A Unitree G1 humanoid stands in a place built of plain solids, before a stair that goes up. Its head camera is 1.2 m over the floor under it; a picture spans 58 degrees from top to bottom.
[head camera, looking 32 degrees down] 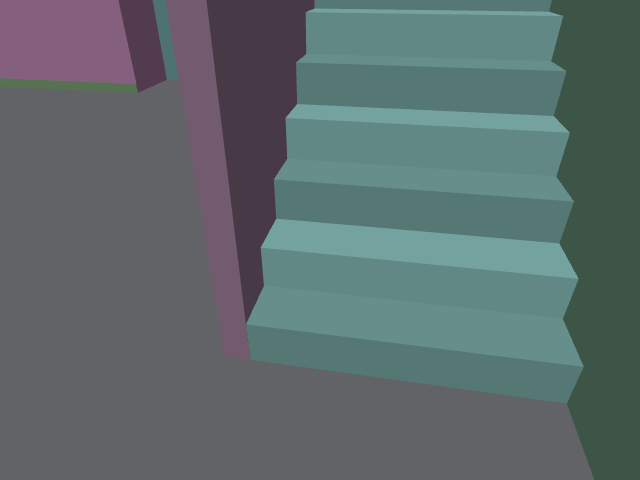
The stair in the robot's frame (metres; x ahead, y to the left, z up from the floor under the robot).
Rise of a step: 0.17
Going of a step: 0.22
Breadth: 1.07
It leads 10 degrees to the right of straight ahead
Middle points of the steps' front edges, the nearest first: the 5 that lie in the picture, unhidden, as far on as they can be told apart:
1.01 -0.28 0.17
1.22 -0.31 0.35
1.43 -0.35 0.52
1.65 -0.39 0.69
1.86 -0.43 0.87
